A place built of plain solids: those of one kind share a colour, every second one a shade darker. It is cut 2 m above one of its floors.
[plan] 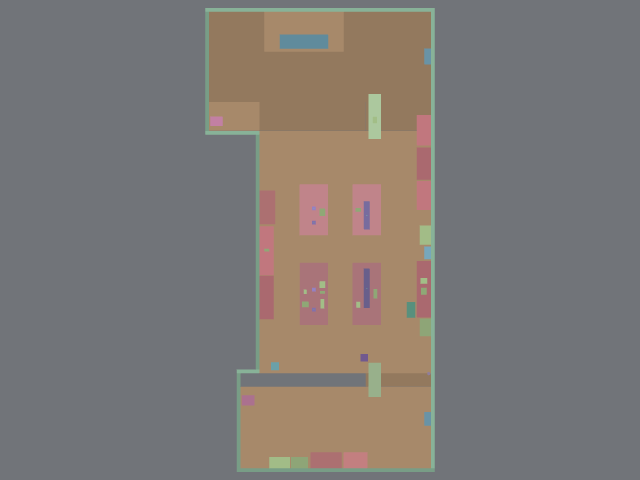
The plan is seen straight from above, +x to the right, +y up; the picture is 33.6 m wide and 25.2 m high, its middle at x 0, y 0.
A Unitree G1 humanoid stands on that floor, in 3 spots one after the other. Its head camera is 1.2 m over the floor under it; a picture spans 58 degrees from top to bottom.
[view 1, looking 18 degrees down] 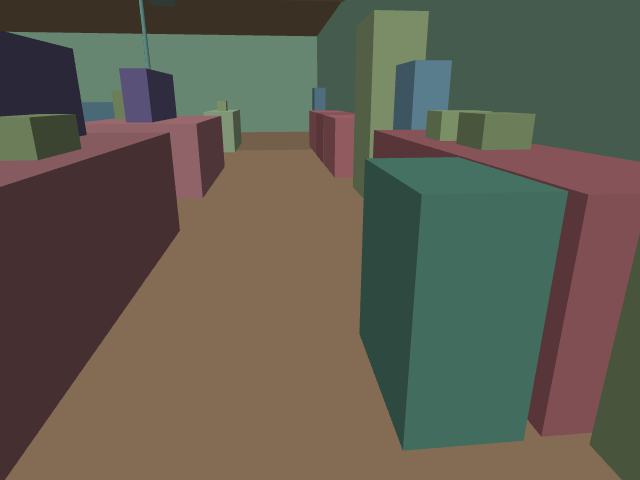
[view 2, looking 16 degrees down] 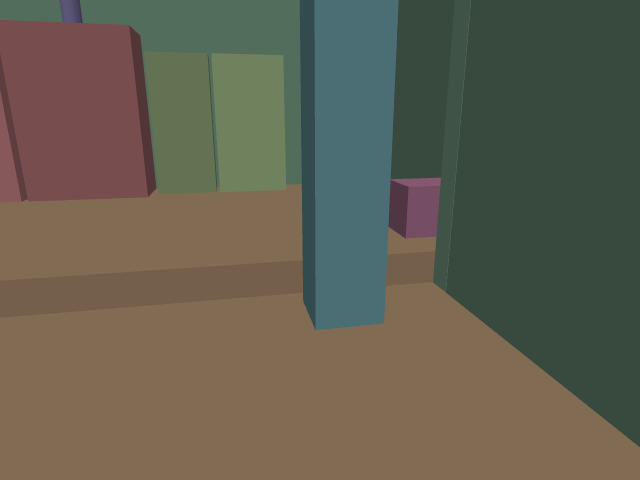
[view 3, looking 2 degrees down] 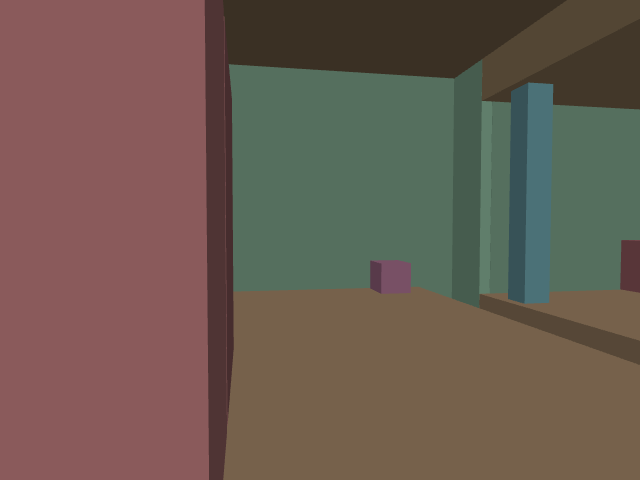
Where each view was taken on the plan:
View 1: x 4.13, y -5.28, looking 84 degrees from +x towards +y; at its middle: floor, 3.88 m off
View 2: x -1.71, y -4.20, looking -102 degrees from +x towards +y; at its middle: pier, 2.37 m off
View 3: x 3.74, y -11.04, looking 170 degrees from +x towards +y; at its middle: wall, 8.04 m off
